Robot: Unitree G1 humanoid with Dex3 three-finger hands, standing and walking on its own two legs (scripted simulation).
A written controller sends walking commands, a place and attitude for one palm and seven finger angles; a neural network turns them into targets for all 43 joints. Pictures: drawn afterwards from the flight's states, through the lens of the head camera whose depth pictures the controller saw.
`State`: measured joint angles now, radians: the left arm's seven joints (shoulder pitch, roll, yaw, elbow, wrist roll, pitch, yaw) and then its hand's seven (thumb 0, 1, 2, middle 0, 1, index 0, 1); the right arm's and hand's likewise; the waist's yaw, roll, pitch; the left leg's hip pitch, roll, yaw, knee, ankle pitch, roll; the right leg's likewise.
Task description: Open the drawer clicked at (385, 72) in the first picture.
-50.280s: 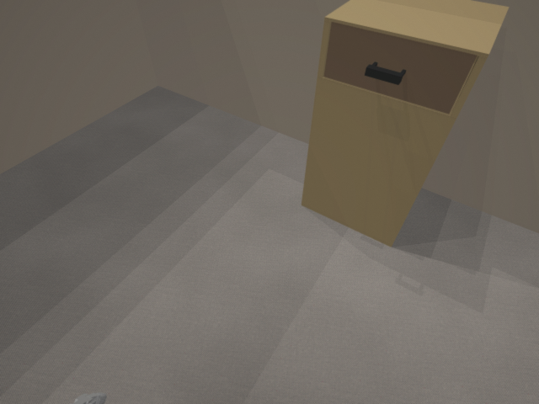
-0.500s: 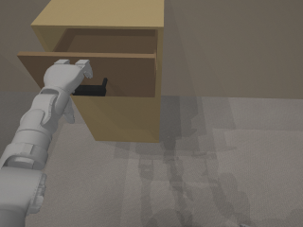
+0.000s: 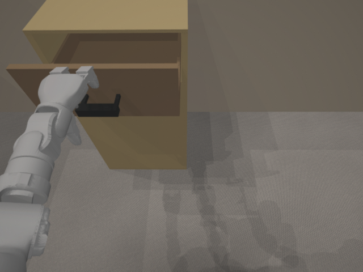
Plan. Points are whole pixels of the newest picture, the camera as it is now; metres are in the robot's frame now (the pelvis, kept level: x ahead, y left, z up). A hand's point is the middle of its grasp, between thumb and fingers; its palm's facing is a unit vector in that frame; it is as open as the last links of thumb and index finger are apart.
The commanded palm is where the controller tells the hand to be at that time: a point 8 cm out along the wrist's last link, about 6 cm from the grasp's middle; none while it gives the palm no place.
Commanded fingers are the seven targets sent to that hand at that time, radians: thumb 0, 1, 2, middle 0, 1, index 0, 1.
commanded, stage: re-aim the fingers above the handle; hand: left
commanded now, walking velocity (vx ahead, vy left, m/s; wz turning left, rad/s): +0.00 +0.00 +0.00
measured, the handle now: (99, 103) +0.53 +0.22 +0.03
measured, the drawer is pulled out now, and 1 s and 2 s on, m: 0.16 0.16 0.16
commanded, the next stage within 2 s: lower the fingers behind the handle in 0.54 s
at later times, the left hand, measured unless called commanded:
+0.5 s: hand (70, 109) +0.45 +0.26 +0.10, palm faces -0.04 +0.01 -1.00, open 13.8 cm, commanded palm +0.43 +0.25 +0.15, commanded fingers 0.00 -0.50 0.30 -0.30 -1.20 -0.30 -1.20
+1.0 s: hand (79, 117) +0.45 +0.24 +0.07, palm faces -0.03 -0.03 -1.00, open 13.8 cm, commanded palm +0.43 +0.25 +0.13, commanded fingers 0.00 -0.50 0.30 -0.30 -1.20 -0.30 -1.20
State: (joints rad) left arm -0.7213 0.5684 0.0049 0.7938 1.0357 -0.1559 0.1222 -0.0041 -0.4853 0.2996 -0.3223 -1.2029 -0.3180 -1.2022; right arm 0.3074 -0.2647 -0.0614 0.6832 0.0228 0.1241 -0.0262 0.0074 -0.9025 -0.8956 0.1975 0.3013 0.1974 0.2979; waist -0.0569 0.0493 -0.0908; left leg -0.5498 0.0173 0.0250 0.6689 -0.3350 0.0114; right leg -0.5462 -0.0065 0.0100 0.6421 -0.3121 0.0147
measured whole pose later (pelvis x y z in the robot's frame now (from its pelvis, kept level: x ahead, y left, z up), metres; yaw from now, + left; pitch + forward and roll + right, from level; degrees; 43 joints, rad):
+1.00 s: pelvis +0.00 +0.00 +0.00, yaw +0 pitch +13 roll -1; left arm -0.68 0.55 0.00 0.80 1.04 -0.17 0.13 0.00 -0.49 0.30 -0.32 -1.20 -0.32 -1.20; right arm 0.30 -0.26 -0.06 0.68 0.02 0.13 -0.03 0.01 -0.90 -0.90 0.20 0.30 0.20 0.30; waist -0.05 0.04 -0.10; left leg -0.57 0.02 0.02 0.69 -0.35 0.01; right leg -0.56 -0.01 0.00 0.66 -0.32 0.02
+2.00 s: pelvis -0.02 +0.00 -0.02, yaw +1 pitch +16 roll -1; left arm -0.84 0.54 -0.07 0.98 1.08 -0.11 0.23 0.00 -0.49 0.30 -0.32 -1.27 -0.29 -1.29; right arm 0.33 -0.26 -0.05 0.68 0.01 0.11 -0.03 0.01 -0.90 -0.90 0.20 0.30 0.20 0.30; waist -0.07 0.03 -0.12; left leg -0.75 0.02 0.00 0.82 -0.36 0.01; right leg -0.74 -0.01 -0.01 0.79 -0.34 0.01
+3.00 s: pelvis +0.02 +0.00 +0.00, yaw +0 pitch +14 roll -1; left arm -0.71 0.54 -0.04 0.72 1.01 -0.04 0.10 0.00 -0.48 0.30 -0.32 -1.21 -0.32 -1.20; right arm 0.30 -0.26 -0.05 0.67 0.03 0.14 -0.01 0.01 -0.90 -0.90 0.20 0.30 0.20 0.30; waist -0.05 0.07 -0.11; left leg -0.55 0.02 0.02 0.68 -0.36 0.01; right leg -0.54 -0.01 0.01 0.64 -0.33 0.02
